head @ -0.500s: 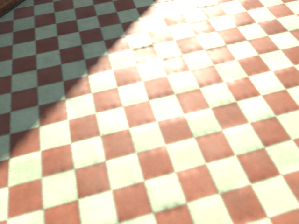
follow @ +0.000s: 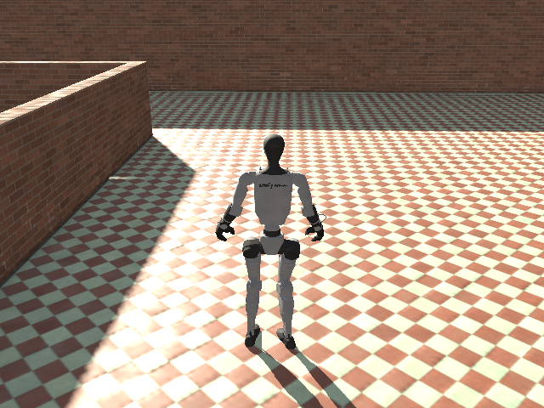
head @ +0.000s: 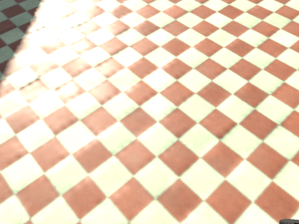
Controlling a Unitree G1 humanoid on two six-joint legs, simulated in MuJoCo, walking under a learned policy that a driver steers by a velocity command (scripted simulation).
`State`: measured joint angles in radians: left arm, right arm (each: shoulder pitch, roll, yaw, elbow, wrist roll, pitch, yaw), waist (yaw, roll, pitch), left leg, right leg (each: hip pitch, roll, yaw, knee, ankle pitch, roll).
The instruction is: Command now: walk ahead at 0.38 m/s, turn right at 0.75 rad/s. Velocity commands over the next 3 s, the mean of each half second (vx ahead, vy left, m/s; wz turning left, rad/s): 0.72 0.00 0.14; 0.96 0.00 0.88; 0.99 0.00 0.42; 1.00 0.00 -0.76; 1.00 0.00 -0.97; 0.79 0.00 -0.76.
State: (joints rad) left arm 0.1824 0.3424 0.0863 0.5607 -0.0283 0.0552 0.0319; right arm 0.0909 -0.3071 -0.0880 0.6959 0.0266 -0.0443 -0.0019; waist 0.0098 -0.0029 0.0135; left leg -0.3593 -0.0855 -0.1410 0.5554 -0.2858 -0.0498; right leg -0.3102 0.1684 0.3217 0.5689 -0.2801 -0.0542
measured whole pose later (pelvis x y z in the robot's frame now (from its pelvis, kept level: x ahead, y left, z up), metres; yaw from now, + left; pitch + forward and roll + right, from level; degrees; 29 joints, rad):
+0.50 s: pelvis +0.21 -0.03 +0.00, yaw +6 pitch +4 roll -1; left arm 0.22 0.27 0.02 0.63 0.06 -0.06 0.01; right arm 0.39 -0.30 -0.08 0.82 -0.02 -0.02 0.04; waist -0.04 0.01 -0.02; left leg -0.44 -0.01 -0.05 1.11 -0.33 0.08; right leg -0.22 0.00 -0.05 0.46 -0.30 0.00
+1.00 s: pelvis +0.59 +0.13 -0.01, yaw +35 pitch +0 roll +1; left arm 0.17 0.24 -0.02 0.63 0.08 -0.06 0.00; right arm 0.38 -0.33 -0.05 0.80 -0.01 -0.02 0.01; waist -0.01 0.00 0.05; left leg -0.20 -0.24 -0.03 0.50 -0.29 0.20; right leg -0.61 -0.14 0.09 1.24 -0.38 0.05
